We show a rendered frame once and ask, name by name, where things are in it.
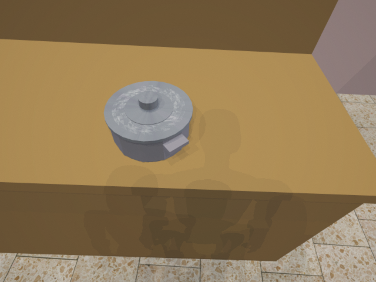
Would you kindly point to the pot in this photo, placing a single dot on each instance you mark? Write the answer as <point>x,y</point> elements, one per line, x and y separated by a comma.
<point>152,152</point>

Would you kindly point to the table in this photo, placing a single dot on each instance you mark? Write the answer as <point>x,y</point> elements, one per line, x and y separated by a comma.
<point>273,156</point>

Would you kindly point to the knob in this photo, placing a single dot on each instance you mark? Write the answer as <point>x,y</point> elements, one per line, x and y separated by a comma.
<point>148,100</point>

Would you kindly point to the lid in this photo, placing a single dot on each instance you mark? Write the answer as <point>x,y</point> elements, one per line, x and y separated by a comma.
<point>126,119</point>

